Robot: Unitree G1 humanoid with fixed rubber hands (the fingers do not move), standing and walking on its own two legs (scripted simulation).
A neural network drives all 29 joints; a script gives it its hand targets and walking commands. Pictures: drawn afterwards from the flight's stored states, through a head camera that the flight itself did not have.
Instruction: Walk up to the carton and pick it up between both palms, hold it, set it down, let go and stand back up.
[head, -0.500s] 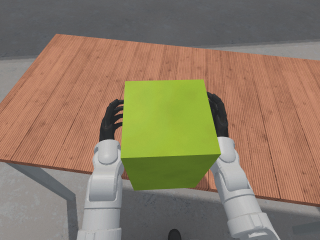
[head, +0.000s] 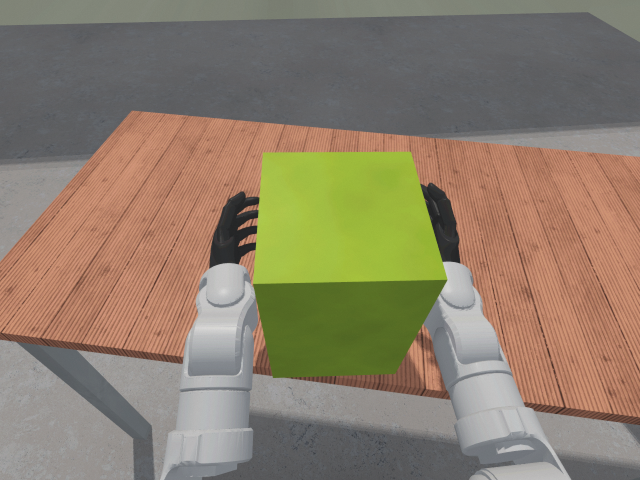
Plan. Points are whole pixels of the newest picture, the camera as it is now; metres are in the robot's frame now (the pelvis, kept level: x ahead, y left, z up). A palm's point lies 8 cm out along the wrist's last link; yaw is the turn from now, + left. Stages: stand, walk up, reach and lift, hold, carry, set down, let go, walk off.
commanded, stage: reach and lift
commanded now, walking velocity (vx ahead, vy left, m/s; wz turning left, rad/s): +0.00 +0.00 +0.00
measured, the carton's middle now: (335, 274) +0.33 -0.02 +0.10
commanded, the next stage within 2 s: none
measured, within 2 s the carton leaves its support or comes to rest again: neither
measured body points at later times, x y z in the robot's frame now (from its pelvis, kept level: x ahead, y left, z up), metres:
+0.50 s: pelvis -0.01 +0.03 +0.00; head -0.02 +0.06 +0.45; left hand +0.37 +0.13 +0.14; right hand +0.36 -0.13 +0.15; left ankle -0.04 +0.16 -0.74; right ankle +0.07 -0.10 -0.74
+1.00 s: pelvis -0.01 +0.04 +0.00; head -0.04 +0.06 +0.45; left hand +0.38 +0.14 +0.18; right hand +0.37 -0.11 +0.19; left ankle -0.04 +0.16 -0.74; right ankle +0.07 -0.10 -0.74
